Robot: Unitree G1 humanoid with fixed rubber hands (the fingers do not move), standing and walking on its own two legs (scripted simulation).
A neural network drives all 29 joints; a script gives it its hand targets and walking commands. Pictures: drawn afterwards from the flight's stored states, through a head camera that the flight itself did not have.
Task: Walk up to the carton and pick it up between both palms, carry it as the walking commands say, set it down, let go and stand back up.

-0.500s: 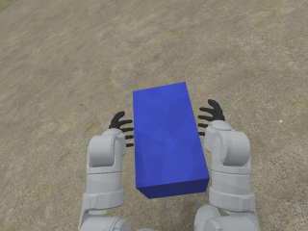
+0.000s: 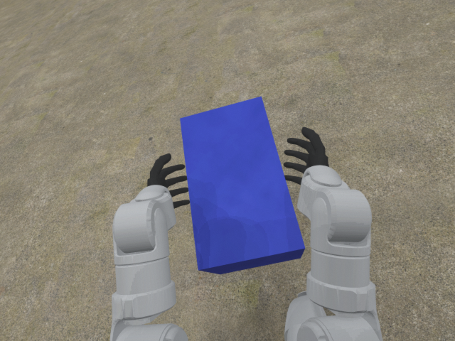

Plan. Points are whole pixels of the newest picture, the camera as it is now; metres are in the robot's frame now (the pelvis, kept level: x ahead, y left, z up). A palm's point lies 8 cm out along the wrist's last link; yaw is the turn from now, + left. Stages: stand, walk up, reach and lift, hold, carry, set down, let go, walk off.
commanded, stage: carry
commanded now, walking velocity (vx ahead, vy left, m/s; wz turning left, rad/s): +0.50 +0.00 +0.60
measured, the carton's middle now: (240, 188) +0.38 -0.04 +0.01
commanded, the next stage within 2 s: none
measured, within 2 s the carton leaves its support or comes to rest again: neither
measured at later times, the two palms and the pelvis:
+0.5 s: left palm (224, 76) +0.58 -0.06 +0.12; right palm (329, 16) +0.65 -0.29 +0.14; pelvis +0.30 -0.24 +0.01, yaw +16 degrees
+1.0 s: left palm (182, 57) +0.70 +0.04 +0.13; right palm out of the picture +0.84 -0.16 +0.17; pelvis +0.50 -0.23 +0.04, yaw +27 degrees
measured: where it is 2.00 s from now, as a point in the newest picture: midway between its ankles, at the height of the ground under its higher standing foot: (264, 221)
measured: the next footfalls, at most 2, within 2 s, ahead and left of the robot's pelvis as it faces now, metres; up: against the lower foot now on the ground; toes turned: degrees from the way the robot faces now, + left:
left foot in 0.34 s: +0.23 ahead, -0.09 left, +0.00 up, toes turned +22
right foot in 0.50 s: +0.47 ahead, -0.44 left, +0.00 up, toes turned +24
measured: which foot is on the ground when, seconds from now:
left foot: down 0.00-0.00, up 0.02-0.32, down 0.34-0.50, up 0.52-0.76, down 0.78-1.00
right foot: down 0.00-0.30, up 0.32-0.48, down 0.50-0.82, up 0.84-0.98, down 1.00-1.00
